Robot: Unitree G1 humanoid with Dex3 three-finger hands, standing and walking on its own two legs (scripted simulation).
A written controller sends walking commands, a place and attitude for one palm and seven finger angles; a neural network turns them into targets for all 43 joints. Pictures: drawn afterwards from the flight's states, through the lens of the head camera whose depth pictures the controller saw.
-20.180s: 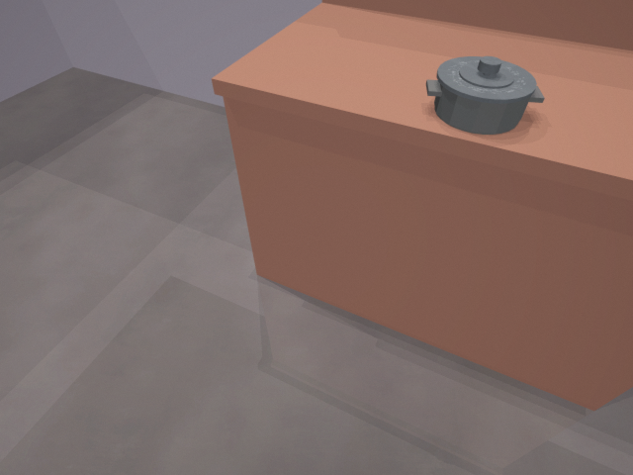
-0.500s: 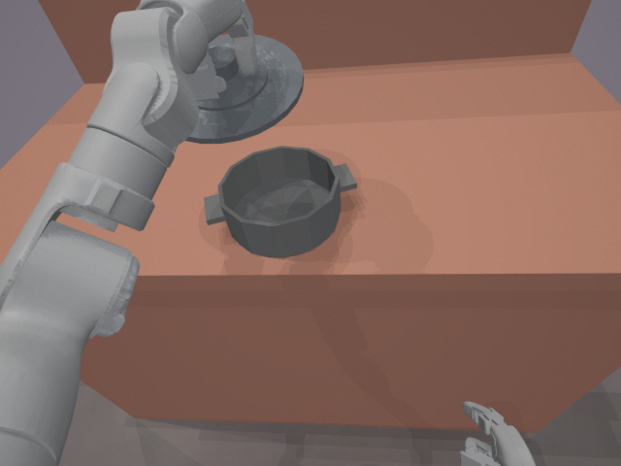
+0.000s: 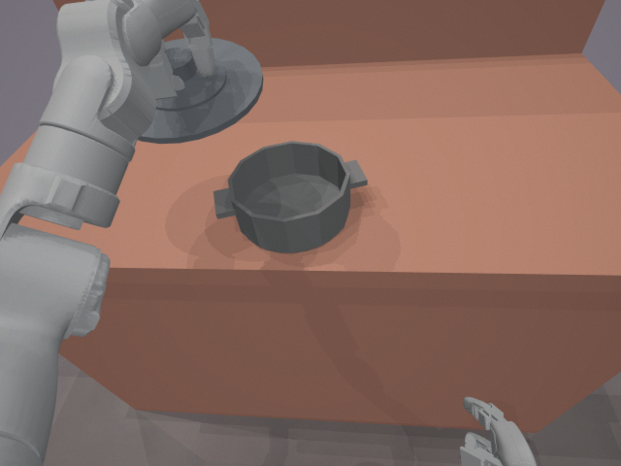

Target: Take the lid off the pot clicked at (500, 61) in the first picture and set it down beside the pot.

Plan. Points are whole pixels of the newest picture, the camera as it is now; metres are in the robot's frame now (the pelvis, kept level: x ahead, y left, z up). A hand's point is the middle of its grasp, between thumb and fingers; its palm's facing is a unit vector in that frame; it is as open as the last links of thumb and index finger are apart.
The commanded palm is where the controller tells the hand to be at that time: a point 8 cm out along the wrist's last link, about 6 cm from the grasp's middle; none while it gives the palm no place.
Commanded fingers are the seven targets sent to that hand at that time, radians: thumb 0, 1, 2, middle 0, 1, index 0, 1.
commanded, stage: move the lid sideways beside the pot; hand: left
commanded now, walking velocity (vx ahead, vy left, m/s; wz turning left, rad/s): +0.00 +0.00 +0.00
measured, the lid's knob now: (176, 65) +0.48 +0.16 +0.30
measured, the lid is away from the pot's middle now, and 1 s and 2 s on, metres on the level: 0.11 0.24 0.24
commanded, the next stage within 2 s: lower the lid onto the table in 1.20 s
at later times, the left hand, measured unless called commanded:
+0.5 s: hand (122, 68) +0.46 +0.21 +0.31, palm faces -0.09 -0.02 -1.00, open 6.5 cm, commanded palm +0.42 +0.22 +0.38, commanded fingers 0.00 0.53 1.19 -0.96 -0.89 -1.05 -0.93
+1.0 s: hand (71, 77) +0.46 +0.27 +0.30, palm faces -0.12 -0.03 -0.99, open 6.4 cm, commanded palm +0.43 +0.27 +0.38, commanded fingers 0.00 0.53 1.19 -0.96 -0.89 -1.05 -0.93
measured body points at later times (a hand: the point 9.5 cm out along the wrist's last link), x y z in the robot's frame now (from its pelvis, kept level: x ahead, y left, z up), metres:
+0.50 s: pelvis +0.00 +0.01 +0.00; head +0.03 -0.02 +0.45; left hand +0.46 +0.21 +0.36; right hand +0.14 -0.24 -0.12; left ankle +0.02 +0.06 -0.74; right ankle -0.01 -0.11 -0.74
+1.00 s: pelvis +0.01 +0.01 +0.00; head +0.04 -0.01 +0.45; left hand +0.46 +0.27 +0.35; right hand +0.13 -0.24 -0.12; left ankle +0.02 +0.06 -0.74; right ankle -0.01 -0.11 -0.74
